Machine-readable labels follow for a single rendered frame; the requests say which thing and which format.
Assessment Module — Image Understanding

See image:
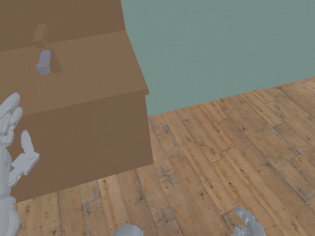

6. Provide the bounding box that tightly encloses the tap lever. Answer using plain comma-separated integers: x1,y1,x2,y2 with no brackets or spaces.
36,49,51,75

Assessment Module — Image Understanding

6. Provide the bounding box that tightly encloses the robot left hand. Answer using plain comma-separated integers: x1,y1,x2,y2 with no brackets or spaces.
0,92,40,197

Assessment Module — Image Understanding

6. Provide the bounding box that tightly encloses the left robot forearm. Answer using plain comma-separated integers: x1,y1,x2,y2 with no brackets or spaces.
0,195,21,236

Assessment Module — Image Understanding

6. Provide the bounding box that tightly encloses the robot right hand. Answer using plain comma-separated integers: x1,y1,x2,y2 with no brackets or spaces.
230,206,267,236

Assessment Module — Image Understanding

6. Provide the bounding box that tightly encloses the counter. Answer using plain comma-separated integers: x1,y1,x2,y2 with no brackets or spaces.
0,0,154,203

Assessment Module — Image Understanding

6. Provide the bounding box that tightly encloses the robot left thigh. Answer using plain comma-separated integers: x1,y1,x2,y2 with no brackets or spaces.
112,224,144,236

